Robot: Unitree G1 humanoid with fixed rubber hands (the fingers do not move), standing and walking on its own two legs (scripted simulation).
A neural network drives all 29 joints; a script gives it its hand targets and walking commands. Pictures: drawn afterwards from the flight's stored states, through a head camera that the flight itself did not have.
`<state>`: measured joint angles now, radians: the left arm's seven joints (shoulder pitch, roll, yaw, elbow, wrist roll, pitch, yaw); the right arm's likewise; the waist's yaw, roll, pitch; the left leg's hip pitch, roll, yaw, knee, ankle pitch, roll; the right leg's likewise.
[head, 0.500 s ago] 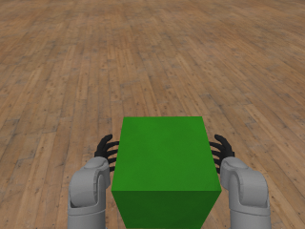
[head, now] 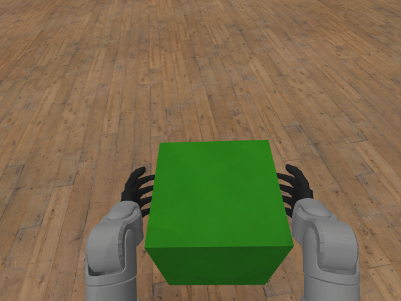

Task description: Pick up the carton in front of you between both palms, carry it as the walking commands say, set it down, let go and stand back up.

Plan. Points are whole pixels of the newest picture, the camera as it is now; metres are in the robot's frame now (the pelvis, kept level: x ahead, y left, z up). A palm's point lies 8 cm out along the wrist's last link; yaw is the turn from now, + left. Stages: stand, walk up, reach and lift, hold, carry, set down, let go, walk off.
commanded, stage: carry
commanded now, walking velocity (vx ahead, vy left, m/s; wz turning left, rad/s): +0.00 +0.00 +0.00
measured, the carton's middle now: (215, 217) +0.28 +0.00 +0.01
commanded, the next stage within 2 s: hold in 1.84 s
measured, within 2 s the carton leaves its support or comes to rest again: neither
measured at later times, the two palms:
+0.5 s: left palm (138, 175) +0.34 +0.16 +0.08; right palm (287, 176) +0.34 -0.14 +0.08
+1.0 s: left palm (140, 199) +0.31 +0.15 +0.05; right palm (289, 199) +0.30 -0.14 +0.05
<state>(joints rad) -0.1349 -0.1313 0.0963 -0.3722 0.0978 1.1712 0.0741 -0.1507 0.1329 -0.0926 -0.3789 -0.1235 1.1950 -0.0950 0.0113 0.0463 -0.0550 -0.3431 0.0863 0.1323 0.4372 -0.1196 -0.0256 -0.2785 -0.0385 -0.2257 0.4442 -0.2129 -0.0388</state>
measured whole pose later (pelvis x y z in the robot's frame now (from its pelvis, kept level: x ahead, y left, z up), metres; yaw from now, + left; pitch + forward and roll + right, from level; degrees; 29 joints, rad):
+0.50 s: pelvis +0.08 +0.01 -0.01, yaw -1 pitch +4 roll +0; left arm -0.16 -0.13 0.10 -0.29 0.12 1.21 0.07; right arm -0.16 0.13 -0.11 -0.29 -0.13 1.20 -0.09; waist 0.00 0.00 -0.14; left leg -0.30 0.07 0.17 0.57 -0.34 0.00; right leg -0.24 -0.08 -0.18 0.56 -0.38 0.02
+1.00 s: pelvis +0.04 +0.01 +0.00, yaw -1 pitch +2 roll +0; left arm -0.13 -0.13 0.11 0.01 0.21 0.92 0.03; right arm -0.14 0.13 -0.12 0.02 -0.21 0.92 -0.04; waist 0.00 0.00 -0.14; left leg -0.28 0.07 0.17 0.51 -0.25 0.00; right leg -0.23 -0.07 -0.19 0.51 -0.31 0.00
